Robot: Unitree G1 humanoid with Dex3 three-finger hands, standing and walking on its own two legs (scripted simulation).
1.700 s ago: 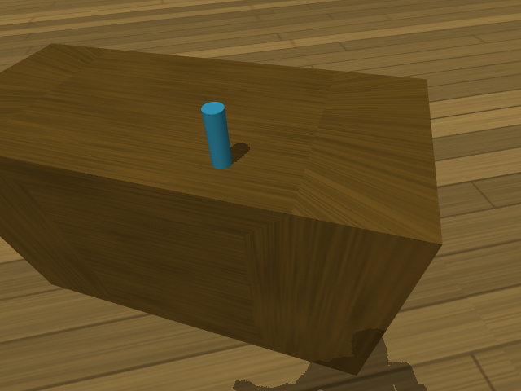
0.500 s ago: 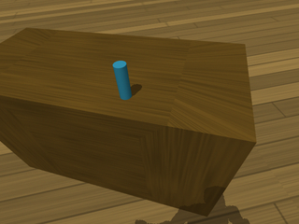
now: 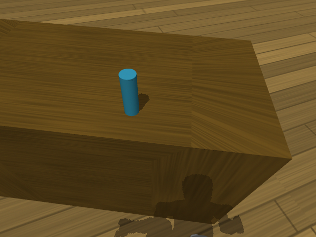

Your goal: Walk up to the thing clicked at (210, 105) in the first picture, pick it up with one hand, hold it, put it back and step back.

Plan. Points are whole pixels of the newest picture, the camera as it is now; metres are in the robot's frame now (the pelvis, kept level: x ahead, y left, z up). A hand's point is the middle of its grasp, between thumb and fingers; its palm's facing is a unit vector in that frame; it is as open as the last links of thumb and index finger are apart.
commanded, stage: walk up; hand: left
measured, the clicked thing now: (129, 94) +0.48 +0.12 +0.10
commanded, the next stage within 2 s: stand in 1.96 s
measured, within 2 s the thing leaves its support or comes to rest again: neither
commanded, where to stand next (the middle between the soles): +0.04 -0.04 m, yaw -6 degrees
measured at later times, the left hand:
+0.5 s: hand out of the picture +0.15 +0.20 -0.15, palm faces -0.16 -0.92 -0.37, open 7.4 cm
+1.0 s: hand out of the picture +0.09 +0.19 -0.15, palm faces -0.12 -0.92 -0.38, open 7.4 cm
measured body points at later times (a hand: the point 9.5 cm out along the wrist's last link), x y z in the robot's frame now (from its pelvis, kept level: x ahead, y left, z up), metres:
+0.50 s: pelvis +0.00 -0.04 -0.02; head +0.05 -0.05 +0.43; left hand +0.16 +0.24 -0.12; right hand +0.04 -0.37 -0.13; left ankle +0.00 +0.09 -0.70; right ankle +0.03 -0.14 -0.74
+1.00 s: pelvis -0.01 -0.06 -0.01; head -0.01 -0.08 +0.44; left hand +0.09 +0.24 -0.12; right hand +0.05 -0.38 -0.13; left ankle +0.01 +0.08 -0.74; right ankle -0.02 -0.20 -0.74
